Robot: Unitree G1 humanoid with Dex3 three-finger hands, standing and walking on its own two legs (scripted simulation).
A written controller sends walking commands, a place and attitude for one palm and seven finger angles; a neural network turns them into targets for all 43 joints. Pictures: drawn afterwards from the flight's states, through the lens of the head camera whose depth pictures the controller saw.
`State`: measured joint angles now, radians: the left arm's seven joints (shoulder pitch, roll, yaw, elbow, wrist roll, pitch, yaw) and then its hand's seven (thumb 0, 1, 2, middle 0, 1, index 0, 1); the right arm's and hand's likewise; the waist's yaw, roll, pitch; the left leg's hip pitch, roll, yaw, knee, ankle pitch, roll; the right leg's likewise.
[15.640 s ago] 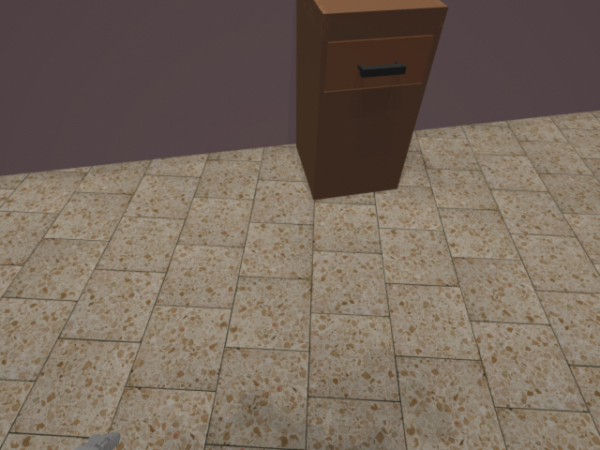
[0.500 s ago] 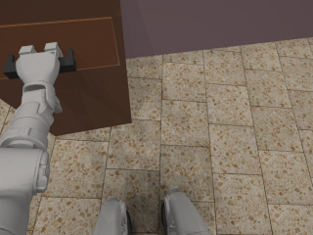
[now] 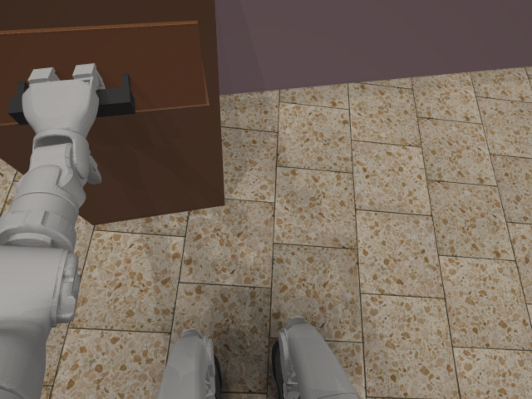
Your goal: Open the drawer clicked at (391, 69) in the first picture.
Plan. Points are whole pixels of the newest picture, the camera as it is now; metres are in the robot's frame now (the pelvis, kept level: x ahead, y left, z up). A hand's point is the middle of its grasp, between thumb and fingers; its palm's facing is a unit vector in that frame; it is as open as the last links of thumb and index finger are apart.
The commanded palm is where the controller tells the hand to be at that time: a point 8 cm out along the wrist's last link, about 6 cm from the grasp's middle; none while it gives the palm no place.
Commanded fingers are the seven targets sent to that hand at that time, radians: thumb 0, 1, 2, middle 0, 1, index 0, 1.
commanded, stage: close the thumb around the handle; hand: left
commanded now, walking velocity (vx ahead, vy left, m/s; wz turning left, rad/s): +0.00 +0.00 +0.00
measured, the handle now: (75, 94) +0.58 +0.24 +0.00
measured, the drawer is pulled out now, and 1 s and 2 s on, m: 0.00 0.02 0.13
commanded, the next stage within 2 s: pull the drawer open in 0.60 s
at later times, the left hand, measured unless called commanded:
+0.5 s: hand (80, 129) +0.53 +0.24 -0.02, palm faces -0.05 -0.03 -1.00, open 6.1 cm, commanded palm +0.52 +0.22 +0.03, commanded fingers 0.00 0.90 0.90 -0.40 -1.35 -0.40 -1.35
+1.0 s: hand (81, 138) +0.51 +0.23 -0.02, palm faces -0.05 -0.05 -1.00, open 6.2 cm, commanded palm +0.48 +0.21 +0.03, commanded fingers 0.00 0.90 0.90 -0.40 -1.35 -0.40 -1.35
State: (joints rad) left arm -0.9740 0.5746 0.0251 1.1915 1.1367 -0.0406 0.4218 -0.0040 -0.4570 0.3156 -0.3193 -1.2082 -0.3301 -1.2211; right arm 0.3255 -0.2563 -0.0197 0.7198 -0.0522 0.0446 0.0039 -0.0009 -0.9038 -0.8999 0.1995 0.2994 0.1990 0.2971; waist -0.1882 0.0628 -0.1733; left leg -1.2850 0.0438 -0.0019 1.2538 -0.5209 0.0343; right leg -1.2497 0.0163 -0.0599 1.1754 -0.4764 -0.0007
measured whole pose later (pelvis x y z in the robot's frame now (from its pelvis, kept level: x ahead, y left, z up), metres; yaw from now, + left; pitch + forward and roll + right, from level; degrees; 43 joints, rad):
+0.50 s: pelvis +0.00 +0.01 +0.00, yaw -1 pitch +31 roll -4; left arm -0.94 0.56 0.03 1.18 1.13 -0.04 0.44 -0.01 0.62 0.78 -0.36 -1.32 -0.40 -1.33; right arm 0.34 -0.25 -0.02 0.73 -0.06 0.06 0.01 0.00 -0.90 -0.90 0.20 0.30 0.20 0.30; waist -0.18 0.07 -0.17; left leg -1.26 0.04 0.01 1.24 -0.52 0.04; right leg -1.22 0.02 -0.05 1.15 -0.47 0.01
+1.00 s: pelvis +0.02 +0.01 +0.02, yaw -1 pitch +30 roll -4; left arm -0.79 0.50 0.04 1.05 1.10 -0.03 0.46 0.00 0.65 0.74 -0.29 -1.34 -0.36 -1.35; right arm 0.33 -0.24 -0.04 0.73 -0.05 0.07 0.02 0.00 -0.90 -0.90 0.20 0.30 0.20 0.30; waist -0.15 0.07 -0.17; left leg -1.17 0.05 0.03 1.18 -0.53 0.04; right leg -1.15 0.03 -0.03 1.10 -0.47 0.01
